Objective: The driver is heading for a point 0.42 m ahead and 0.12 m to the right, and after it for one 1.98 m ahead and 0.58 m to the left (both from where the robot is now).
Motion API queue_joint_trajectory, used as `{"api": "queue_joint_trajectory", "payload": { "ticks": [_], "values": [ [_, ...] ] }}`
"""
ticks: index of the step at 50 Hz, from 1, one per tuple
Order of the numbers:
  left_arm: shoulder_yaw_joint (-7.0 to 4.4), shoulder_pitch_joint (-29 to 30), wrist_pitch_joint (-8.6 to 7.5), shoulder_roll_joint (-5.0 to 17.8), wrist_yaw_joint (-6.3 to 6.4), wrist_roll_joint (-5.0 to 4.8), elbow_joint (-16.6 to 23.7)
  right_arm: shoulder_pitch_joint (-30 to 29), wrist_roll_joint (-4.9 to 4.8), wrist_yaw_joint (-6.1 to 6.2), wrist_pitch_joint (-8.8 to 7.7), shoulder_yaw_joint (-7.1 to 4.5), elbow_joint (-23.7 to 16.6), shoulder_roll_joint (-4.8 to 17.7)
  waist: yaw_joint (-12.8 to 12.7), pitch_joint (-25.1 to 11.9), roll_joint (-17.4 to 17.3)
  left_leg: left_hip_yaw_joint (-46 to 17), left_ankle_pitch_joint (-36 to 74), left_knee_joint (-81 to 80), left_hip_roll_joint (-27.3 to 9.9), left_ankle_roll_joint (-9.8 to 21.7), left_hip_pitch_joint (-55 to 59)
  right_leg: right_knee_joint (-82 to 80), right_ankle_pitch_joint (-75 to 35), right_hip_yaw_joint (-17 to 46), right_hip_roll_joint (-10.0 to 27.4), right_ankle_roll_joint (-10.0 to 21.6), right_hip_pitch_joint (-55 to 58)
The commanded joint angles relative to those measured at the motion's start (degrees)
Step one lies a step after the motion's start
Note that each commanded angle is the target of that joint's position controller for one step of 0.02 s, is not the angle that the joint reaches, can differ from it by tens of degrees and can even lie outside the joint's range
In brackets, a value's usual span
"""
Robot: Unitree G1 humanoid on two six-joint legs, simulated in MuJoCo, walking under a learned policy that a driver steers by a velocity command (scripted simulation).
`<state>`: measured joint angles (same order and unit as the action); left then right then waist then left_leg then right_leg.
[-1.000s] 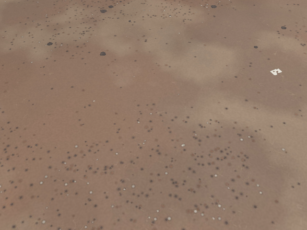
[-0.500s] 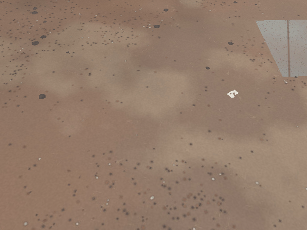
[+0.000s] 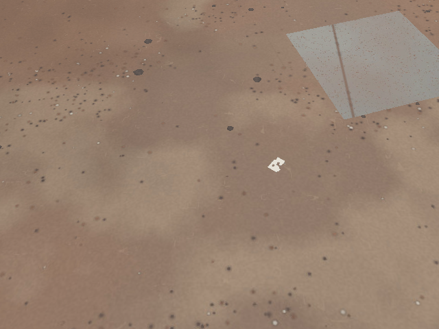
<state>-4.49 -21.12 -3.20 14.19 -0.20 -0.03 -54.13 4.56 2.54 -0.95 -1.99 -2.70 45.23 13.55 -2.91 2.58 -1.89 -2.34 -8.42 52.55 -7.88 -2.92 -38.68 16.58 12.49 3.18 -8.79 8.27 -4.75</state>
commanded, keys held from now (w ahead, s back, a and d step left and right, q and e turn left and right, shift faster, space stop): w+e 0.06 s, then e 0.94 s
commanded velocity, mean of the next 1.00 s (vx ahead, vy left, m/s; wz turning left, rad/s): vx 0.15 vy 0.00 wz -0.60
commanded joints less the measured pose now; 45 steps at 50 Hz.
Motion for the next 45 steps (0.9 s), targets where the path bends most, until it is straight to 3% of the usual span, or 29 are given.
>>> {"api": "queue_joint_trajectory", "payload": {
  "ticks": [1,3,6,7,9,10,11,12,13,14,15,17,20,24,30,32,33,34,35,36,38,40,42,45],
  "values": [
    [-1.58,-4.5,-0.46,8.3,0.21,0.07,2.7,-5.1,-0.26,-0.30,-0.18,-0.35,-5.1,3.8,-1.2,-0.5,5.2,3.0,5.7,-6.2,3.1,-0.2,-2.1,-2.9,-26.9,12.1,13.9,5.0,2.3],
    [-1.58,-6.2,-0.30,8.5,0.45,0.33,2.9,-8.7,-0.47,-0.49,-0.47,0.05,-6.7,3.9,-2.5,-0.3,5.6,2.9,6.8,-10.3,4.3,0.3,-2.6,-1.7,-27.8,13.4,14.4,5.0,5.2],
    [-1.67,-6.9,0.30,9.2,1.08,0.85,3.3,-10.5,-0.97,-0.14,-1.44,0.49,-8.4,4.2,-2.6,0.0,6.4,3.3,6.1,-17.1,7.6,1.8,1.8,4.3,-39.6,13.4,14.0,3.1,6.9],
    [-1.75,-5.8,0.38,9.5,1.33,0.94,3.8,-8.1,-1.08,0.16,-1.86,0.39,-8.0,4.9,-1.3,-0.9,7.1,2.8,5.6,-19.9,8.6,2.6,6.6,6.7,-42.4,13.6,13.4,1.5,6.1],
    [-2.07,-1.9,-0.05,10.8,1.32,0.81,5.3,2.5,-1.15,1.17,-2.71,-0.62,-5.1,8.0,3.5,-5.3,7.9,2.7,6.1,-24.8,11.0,4.8,21.5,15.8,-49.0,14.2,11.4,-1.9,3.1],
    [-2.07,0.7,-0.63,10.8,0.94,-0.19,6.4,10.5,-0.65,1.79,-3.75,-1.15,-3.5,9.8,8.2,-8.9,6.1,0.5,15.6,-29.0,7.1,6.3,33.7,26.4,-42.8,13.2,8.7,-3.5,-2.5],
    [-0.85,-0.1,-1.00,6.0,0.93,-1.58,9.4,18.2,0.70,2.51,-4.19,-1.91,-3.2,14.3,9.5,-18.3,-2.3,-11.1,37.9,-24.2,-9.1,9.1,49.3,43.8,-12.2,8.4,4.2,-5.1,-12.1],
    [-0.79,-10.8,-0.11,3.9,2.04,-2.94,9.5,16.8,0.41,1.69,-3.16,-2.08,-4.5,15.9,3.5,-26.8,-11.9,-27.0,63.5,-21.1,-24.5,16.4,57.7,58.1,29.1,4.0,-1.9,-5.4,-22.0],
    [-1.31,-12.6,1.22,8.1,2.55,-0.53,7.5,13.4,-1.36,1.62,-1.86,-2.15,-5.7,12.9,2.3,-27.6,-6.7,-28.8,51.9,-23.2,-22.3,19.1,52.0,63.3,23.3,4.0,2.6,-5.5,-23.3],
    [-1.49,-7.5,2.18,8.8,2.03,0.61,7.5,8.3,-1.72,1.94,-1.36,-0.77,-7.0,7.3,2.4,-19.1,-3.5,-21.7,37.9,-27.1,-18.1,18.6,43.2,62.7,18.5,2.2,4.5,-6.5,-25.6],
    [-1.50,-3.2,2.89,8.3,1.23,1.34,8.3,5.1,-1.67,2.15,-1.03,0.54,-7.1,3.9,2.1,-11.5,-2.1,-13.6,30.9,-30.4,-13.0,16.0,35.7,59.1,15.7,1.3,6.7,-7.3,-26.2],
    [-1.37,-2.0,4.68,6.6,-0.36,1.82,9.0,5.1,-1.43,2.63,-0.89,0.48,-6.1,5.2,1.2,-5.8,-6.3,-4.8,30.2,-34.0,-8.8,14.3,27.0,55.7,12.9,0.1,7.7,-8.9,-23.7],
    [-1.07,-1.5,5.85,5.4,-1.05,1.32,10.5,6.3,-0.97,2.35,-1.35,-0.29,-5.4,7.1,0.0,-7.5,-5.4,-0.4,31.3,-34.9,-9.0,15.4,24.7,52.9,10.5,-1.0,7.2,-9.1,-22.2],
    [-0.28,4.5,6.95,4.7,-2.02,1.68,13.8,5.4,-0.90,2.31,-0.58,-0.76,-5.8,7.9,0.4,-6.7,-6.5,3.8,16.9,-36.8,-9.4,14.8,23.0,42.6,5.3,-2.8,10.0,-8.8,-22.1],
    [0.28,11.2,6.80,5.5,-2.88,1.15,17.9,8.2,-0.78,1.66,1.50,-2.34,-5.6,11.6,3.6,-5.9,-7.3,5.9,2.7,-34.2,-11.5,12.6,24.0,26.3,8.8,-7.0,9.4,-7.4,-14.8],
    [0.23,10.0,5.88,5.2,-2.72,1.07,18.2,8.4,-1.25,1.50,2.39,-2.76,-5.4,12.5,2.6,-5.8,-5.7,7.8,0.7,-29.2,-11.1,9.7,23.6,16.7,6.3,-8.0,8.1,-6.0,-9.4],
    [-0.01,8.0,5.15,6.1,-2.22,1.38,17.4,10.4,-1.03,1.30,2.86,-2.79,-4.7,11.7,2.2,-6.0,-2.2,9.6,-1.2,-24.0,-9.6,6.7,21.3,10.4,2.8,-5.6,7.8,-5.2,-4.9],
    [-0.94,6.2,4.21,10.6,-1.27,2.05,17.5,13.1,-0.77,0.80,3.43,-2.25,-5.1,8.7,2.3,-5.6,11.9,15.0,-12.1,-9.1,-3.8,2.5,14.9,-0.2,-2.4,10.7,18.8,-3.0,-1.3],
    [-2.90,6.1,4.34,18.6,-0.91,1.50,19.0,9.9,-1.26,1.39,4.17,-1.17,-9.5,6.0,1.8,-2.6,21.4,12.5,-29.6,0.2,6.2,-0.5,2.1,-1.9,-17.8,29.3,31.4,6.0,-3.2],
    [-3.18,2.1,4.47,16.7,-0.64,1.20,17.8,6.6,-1.19,1.94,5.03,-1.70,-9.3,8.6,-1.3,-4.3,12.8,4.8,-28.6,8.1,4.9,-0.4,2.6,0.9,-24.5,24.8,30.3,9.7,-2.8],
    [-1.55,7.8,4.78,12.0,-0.04,1.13,17.7,7.7,-2.35,1.83,4.82,-1.63,-8.3,7.5,2.8,-2.7,10.0,1.5,-19.3,8.6,4.2,0.4,3.5,2.0,-23.1,15.2,22.3,6.3,-4.9],
    [-0.87,11.8,4.81,9.6,0.42,0.57,19.0,9.7,-0.87,1.70,4.30,-2.28,-7.1,9.2,4.1,-5.2,10.6,2.3,-14.7,9.4,5.3,0.6,5.5,3.1,-26.5,12.1,18.4,4.6,-3.4],
    [-0.91,10.2,4.56,9.8,0.10,0.35,18.7,9.7,-1.08,1.42,4.53,-2.24,-7.1,8.7,3.8,-7.4,7.6,1.9,-14.3,9.4,6.1,0.4,6.3,3.7,-28.3,12.7,18.5,5.1,-2.0],
    [-1.47,7.6,4.53,10.9,-0.06,0.61,18.0,7.4,-1.50,1.54,5.02,-1.69,-8.4,7.2,2.3,-6.7,7.8,1.2,-14.7,3.8,6.5,0.3,5.6,3.1,-21.5,16.1,18.9,5.9,-0.7]
  ]
}}
Velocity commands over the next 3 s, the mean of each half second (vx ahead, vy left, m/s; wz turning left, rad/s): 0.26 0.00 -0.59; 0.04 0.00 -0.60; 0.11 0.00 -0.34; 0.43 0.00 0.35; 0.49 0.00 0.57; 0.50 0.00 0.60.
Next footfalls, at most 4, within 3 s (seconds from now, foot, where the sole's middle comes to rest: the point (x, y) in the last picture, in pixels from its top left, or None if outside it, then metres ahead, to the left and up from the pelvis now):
0.22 left None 0.32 0.12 -0.78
0.68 right None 0.22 -0.09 -0.78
1.14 left None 0.31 0.08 -0.78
1.54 right None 0.17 -0.08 -0.78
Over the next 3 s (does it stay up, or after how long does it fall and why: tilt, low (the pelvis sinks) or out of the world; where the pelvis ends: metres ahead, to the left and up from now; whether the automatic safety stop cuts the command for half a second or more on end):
stays up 0.91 -0.27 -0.02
